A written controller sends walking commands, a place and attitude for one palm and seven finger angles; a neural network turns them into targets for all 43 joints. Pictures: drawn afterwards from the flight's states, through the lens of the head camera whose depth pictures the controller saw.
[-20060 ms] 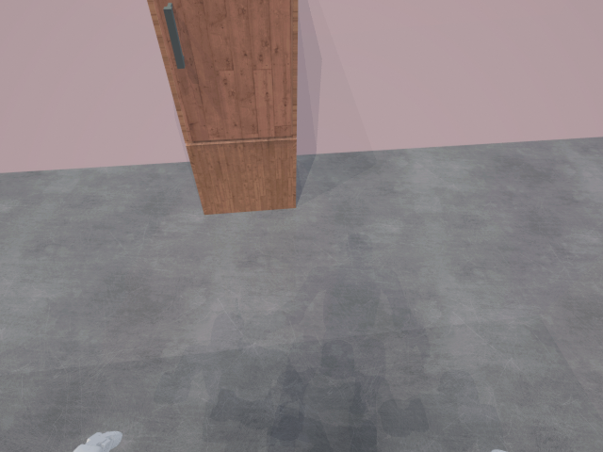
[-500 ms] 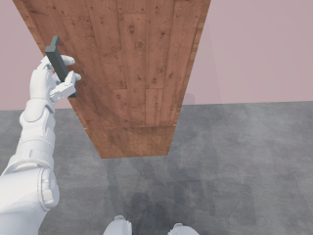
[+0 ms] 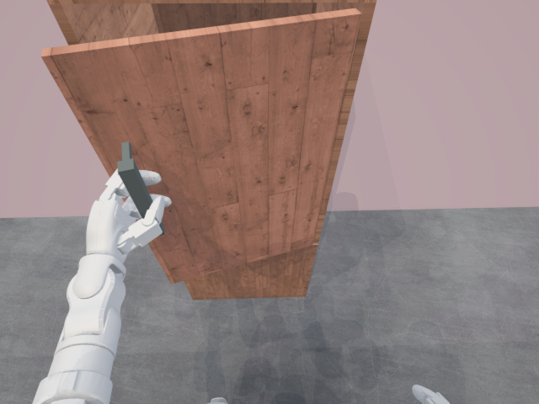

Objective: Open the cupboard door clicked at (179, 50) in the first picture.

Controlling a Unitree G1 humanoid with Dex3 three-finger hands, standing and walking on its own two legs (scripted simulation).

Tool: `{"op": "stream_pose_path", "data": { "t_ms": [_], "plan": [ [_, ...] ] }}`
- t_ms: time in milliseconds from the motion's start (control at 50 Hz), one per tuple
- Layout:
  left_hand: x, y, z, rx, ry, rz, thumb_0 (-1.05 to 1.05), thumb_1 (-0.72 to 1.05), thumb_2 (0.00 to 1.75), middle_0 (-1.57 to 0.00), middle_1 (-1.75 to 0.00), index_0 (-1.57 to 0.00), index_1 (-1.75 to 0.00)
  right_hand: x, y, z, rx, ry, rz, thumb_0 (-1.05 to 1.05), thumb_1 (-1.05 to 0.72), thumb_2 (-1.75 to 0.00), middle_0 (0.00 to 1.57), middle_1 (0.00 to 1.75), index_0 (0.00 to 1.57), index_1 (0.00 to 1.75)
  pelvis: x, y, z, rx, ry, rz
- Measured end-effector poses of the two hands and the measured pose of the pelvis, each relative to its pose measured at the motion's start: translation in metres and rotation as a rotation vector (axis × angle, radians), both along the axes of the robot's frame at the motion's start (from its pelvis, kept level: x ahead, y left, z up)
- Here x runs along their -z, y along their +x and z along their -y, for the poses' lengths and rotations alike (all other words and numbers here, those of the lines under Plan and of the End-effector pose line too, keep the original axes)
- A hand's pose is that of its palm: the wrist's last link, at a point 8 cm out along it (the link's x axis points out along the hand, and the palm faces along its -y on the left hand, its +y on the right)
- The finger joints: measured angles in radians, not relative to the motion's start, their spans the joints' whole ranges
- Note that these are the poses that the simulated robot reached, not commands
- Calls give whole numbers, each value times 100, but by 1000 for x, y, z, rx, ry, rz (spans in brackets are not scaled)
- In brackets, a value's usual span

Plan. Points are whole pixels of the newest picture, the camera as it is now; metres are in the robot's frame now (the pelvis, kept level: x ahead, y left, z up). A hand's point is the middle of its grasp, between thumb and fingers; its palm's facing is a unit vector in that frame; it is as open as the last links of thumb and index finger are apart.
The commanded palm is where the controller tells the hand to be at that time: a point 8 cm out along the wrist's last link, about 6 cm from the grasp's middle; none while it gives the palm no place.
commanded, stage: pull the door open along its arc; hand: left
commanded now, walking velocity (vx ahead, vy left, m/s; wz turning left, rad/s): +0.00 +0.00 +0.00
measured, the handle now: (143, 192) +0.42 +0.20 +0.08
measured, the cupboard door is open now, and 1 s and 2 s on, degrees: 15 46 46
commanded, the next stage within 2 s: open thumb and fingers to let go in 0.46 s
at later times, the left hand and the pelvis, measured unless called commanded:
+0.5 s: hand (230, 308) +0.23 +0.05 +0.08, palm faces +0.33 -0.94 -0.01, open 6.3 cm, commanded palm +0.18 +0.09 +0.08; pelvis +0.00 -0.04 +0.00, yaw +4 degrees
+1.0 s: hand (231, 303) +0.24 +0.05 +0.08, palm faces +0.39 -0.92 +0.00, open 10.9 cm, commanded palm +0.20 +0.11 +0.08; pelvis -0.01 -0.05 +0.00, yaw +5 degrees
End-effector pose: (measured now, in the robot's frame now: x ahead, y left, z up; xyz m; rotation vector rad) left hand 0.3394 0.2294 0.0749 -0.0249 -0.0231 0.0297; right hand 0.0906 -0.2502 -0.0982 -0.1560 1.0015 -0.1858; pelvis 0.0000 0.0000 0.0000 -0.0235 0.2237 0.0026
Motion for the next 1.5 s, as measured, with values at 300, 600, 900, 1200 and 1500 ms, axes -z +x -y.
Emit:
{"op": "stream_pose_path", "data": {
  "t_ms": [300, 600, 900, 1200, 1500],
  "plan": [
    [-6, -109, 93, -379, -37, -44, 3, 68, 75, -32, -130, -34, -131, -29, 99, -40, -242, 76, 264, 1, -91, -90, 20, 30, 20, 30, 0, -3, 15, -48, 21, 80],
    [-9, -146, 137, -349, 32, -70, 2, 65, 73, -32, -130, -35, -133, -22, 90, -2, -226, 56, 249, 1, -91, -90, 20, 30, 20, 30, -1, -1, 45, -79, 37, 136],
    [-4, -138, 135, -398, 22, -56, 1, 25, 62, -35, -128, -39, -129, -6, 78, 16, -214, 35, 168, 2, -91, -90, 20, 30, 20, 30, -3, -5, 58, -81, 57, 115],
    [-3, -134, 129, -362, -5, -41, -1, -43, 33, -30, -105, -35, -106, -15, 84, -4, -219, 26, 204, 2, -91, -90, 20, 30, 20, 30, -2, -10, 41, -73, 44, 114],
    [-3, -134, 124, -292, 13, -39, -1, -50, 30, -36, -60, -38, -58, -21, 79, -33, -227, 34, 219, 2, -91, -90, 20, 30, 20, 30, 1, -16, 19, -65, 18, 124]
  ]
}}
